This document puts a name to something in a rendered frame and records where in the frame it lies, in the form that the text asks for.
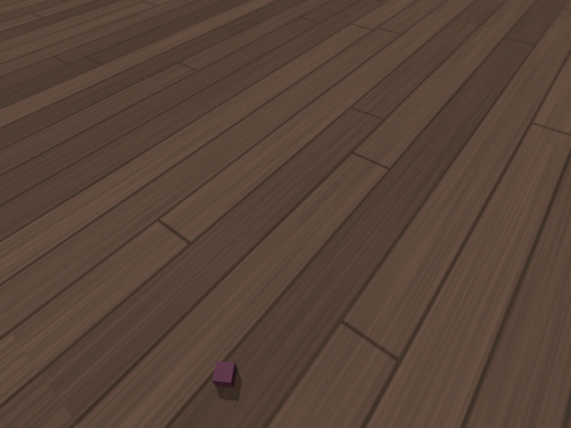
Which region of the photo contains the cube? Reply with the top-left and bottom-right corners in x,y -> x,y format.
212,361 -> 237,388

